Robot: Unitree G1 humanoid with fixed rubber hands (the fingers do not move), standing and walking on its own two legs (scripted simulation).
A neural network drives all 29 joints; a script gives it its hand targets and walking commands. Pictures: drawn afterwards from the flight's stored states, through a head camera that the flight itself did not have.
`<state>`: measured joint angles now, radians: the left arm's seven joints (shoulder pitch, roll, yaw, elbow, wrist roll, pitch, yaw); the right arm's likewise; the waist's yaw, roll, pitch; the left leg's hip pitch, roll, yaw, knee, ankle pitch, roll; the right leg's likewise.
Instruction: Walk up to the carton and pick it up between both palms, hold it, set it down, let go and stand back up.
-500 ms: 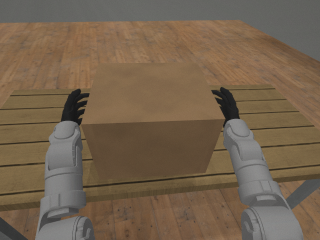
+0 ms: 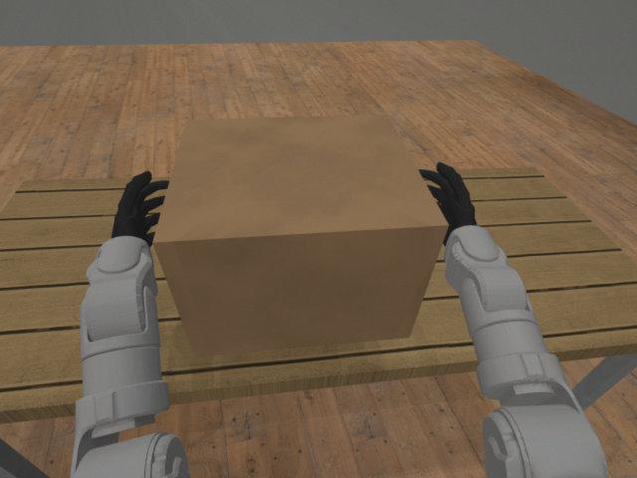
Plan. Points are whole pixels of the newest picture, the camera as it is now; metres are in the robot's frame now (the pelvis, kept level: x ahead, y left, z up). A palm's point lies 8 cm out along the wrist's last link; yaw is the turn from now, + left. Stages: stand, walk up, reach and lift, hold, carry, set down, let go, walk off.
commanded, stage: reach and lift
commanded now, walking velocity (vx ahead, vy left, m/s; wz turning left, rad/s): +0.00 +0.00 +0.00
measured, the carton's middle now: (297, 228) +0.44 +0.00 +0.12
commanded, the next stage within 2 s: hold in 0.16 s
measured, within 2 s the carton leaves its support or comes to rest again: neither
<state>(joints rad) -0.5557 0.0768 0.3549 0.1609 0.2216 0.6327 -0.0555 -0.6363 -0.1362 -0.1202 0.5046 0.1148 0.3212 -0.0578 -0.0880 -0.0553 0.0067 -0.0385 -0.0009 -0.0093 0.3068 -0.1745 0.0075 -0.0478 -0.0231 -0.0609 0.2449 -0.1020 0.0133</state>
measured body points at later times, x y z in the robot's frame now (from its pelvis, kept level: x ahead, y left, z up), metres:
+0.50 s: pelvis +0.00 +0.00 +0.00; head -0.05 +0.02 +0.45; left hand +0.37 +0.20 +0.19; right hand +0.37 -0.19 +0.20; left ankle +0.00 +0.11 -0.75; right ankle +0.03 -0.13 -0.75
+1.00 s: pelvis -0.01 -0.01 +0.00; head -0.07 +0.02 +0.45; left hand +0.36 +0.21 +0.21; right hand +0.37 -0.18 +0.23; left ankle +0.00 +0.11 -0.75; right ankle +0.03 -0.13 -0.75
